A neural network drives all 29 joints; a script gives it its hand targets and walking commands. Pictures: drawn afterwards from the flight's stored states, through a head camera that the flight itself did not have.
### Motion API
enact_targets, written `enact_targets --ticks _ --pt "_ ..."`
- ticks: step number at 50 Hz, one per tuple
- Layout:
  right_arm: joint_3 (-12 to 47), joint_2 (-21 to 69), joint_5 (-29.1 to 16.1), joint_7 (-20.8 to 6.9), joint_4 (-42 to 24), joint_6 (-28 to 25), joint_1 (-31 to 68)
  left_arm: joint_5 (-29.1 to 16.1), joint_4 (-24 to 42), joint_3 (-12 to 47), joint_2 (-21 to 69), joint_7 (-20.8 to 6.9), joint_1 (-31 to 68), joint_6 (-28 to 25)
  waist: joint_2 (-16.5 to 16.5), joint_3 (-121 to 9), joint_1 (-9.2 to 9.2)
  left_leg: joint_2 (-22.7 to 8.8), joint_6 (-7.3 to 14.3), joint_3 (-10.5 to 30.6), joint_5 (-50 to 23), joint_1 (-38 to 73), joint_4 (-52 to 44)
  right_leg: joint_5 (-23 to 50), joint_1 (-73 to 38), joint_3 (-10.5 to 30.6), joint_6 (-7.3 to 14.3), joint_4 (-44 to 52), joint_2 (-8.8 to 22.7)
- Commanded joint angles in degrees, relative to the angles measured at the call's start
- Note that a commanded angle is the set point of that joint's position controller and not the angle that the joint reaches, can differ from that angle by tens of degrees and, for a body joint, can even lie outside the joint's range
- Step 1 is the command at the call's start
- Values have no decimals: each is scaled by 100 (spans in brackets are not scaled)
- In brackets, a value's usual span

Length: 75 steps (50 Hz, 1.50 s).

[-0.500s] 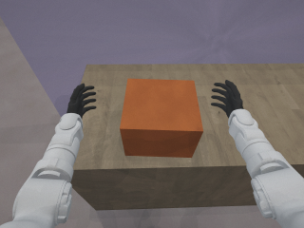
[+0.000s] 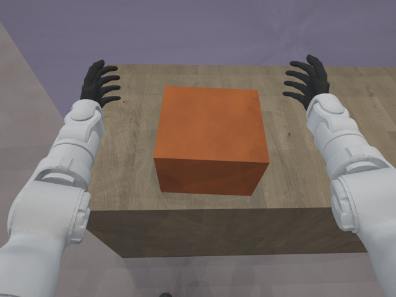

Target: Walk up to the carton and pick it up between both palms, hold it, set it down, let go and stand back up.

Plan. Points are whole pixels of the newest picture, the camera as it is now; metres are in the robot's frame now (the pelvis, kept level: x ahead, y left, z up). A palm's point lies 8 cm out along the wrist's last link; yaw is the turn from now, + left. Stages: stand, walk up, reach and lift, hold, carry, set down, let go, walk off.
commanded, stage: reach and lift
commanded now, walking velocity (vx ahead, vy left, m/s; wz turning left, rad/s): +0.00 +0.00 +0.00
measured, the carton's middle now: (208, 141) +0.48 -0.01 -0.04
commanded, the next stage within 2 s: none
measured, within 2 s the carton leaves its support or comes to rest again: neither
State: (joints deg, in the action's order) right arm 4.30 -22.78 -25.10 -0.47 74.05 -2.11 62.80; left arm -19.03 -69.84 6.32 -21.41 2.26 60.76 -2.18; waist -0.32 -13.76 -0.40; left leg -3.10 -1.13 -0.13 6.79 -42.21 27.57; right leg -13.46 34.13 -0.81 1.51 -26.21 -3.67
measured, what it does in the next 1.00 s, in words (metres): stands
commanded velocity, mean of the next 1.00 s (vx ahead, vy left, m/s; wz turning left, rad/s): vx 0.00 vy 0.00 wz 0.00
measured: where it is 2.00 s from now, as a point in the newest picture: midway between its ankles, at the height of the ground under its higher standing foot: outside the picture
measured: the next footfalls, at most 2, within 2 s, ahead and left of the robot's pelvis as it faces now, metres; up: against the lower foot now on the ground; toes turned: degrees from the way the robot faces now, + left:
none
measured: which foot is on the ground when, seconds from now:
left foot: down 0.00-1.00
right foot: down 0.00-1.00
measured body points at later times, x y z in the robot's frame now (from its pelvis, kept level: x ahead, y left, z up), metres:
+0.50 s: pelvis -0.01 +0.00 -0.02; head +0.13 +0.01 +0.41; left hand +0.47 +0.22 +0.01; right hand +0.48 -0.20 +0.03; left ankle +0.04 +0.13 -0.73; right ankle -0.03 -0.10 -0.73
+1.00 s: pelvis +0.00 +0.01 -0.02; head +0.13 +0.01 +0.41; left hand +0.48 +0.18 +0.01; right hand +0.48 -0.20 +0.03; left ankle +0.04 +0.13 -0.73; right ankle -0.03 -0.10 -0.73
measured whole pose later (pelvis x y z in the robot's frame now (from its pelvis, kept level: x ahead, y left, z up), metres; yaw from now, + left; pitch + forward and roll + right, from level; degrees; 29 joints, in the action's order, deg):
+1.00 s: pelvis +0.00 +0.01 -0.02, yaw -2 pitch +32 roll -2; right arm 2.8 -17.1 -18.7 0.6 74.8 -16.4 57.9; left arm -12.4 -81.7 -1.2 -13.0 2.7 59.8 -20.8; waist 0.8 -16.7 -1.0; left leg -3.2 0.1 -2.5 8.3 -57.2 33.5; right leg -15.4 50.8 1.2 0.4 -34.3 -3.4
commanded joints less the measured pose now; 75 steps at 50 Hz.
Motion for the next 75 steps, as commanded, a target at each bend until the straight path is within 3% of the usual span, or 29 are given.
enact_targets --ticks 1,8,13,18,23,29,39,45,52,58,61,62,64,67,70,72,75 --pt "-82 -1329 -13 -51 -558 -249 2759 111 471 -212 -883 -57 3123 -192 226 -4201 102 13 -132 127 -2248 4180 629 2994 212 -357 -545 148 134" --pt "538 -802 -322 -10 -492 -635 2199 360 -498 -363 -770 -228 2487 -800 -256 -3631 -147 128 111 33 -1824 2843 338 3332 -572 -151 -743 -118 255" --pt "374 -742 -178 30 -962 -1060 2163 238 -305 -332 -763 -236 2808 -1436 -3 -4130 -153 142 10 -99 -1731 2699 411 2966 -248 -189 -675 -201 236" --pt "-137 -820 279 94 -1198 -1289 2317 37 73 -262 -723 -114 3255 -1816 304 -5129 37 109 -153 -175 -1745 2999 774 2847 347 -288 -564 -380 189" --pt "-386 -817 589 193 -1010 -1481 2216 153 -121 -362 -620 -95 3070 -1989 319 -5661 157 116 -242 -161 -2187 3074 1144 3283 577 -299 -573 -540 156" --pt "-430 -788 628 252 -758 -1757 2070 398 -361 -495 -409 -92 2784 -2122 310 -5707 225 117 -308 -122 -2595 3108 1318 3572 743 -328 -609 -592 111" --pt "-38 -541 332 115 -873 -1762 2027 590 -387 -753 -279 8 2575 -2093 -17 -5333 -62 98 -141 -129 -2379 2734 1150 3282 548 -284 -650 -656 115" --pt "-103 -267 485 89 -880 -1716 2104 599 -262 -744 -12 45 2716 -2127 8 -5189 -73 69 -137 -143 -2265 2757 1167 2962 771 -277 -587 -636 123" --pt "-767 147 1280 180 -818 -1742 2196 1048 -215 -1089 460 69 2834 -2172 72 -5103 86 24 -192 -153 -2218 2918 1142 2881 857 -232 -483 -516 188" --pt "-1569 857 2388 270 -1119 -1815 1992 2052 83 -1908 968 128 2768 -2110 125 -5054 66 36 -198 -263 -2393 3218 822 3104 325 -243 -453 -285 212" --pt "-1907 1803 3149 86 -1271 -1846 1895 2569 136 -2080 1771 -3 2735 -2082 224 -4879 63 41 -185 -333 -2516 3496 634 3315 161 -305 -445 -85 256" --pt "-2104 2142 3473 -31 -1463 -1887 1981 2880 -28 -2464 1903 -97 2628 -2072 169 -4859 -185 43 -107 -417 -2549 3415 626 3085 -54 -328 -412 -149 254" --pt "-2352 2997 4189 -278 -1551 -1939 1867 3376 -37 -2653 2547 -216 2530 -2111 89 -4644 -272 13 13 -492 -2400 3379 386 2936 -335 -327 -414 -54 272" --pt "-2809 4265 5261 -609 -1367 -2045 1605 3904 -288 -2645 3811 -365 2381 -2142 229 -4119 -117 -82 5 -507 -2672 4033 298 2641 49 -505 -348 244 278" --pt "-3070 4509 5784 -714 -1326 -2064 1327 4232 -255 -2916 3917 -402 2035 -2127 66 -3910 -157 -81 70 -590 -2729 3943 113 2888 -413 -461 -353 285 285" --pt "-3079 4608 5953 -686 -1230 -2070 1167 4232 -226 -2944 3849 -398 1929 -2130 -171 -3670 -139 -105 182 -587 -2880 3858 47 3297 -608 -443 -460 246 328" --pt "-3085 4644 5940 -677 -1026 -2095 1098 4171 -30 -3011 3854 -383 1890 -2118 -240 -3501 -154 -137 179 -617 -2922 4004 -21 3019 -592 -490 -434 359 312"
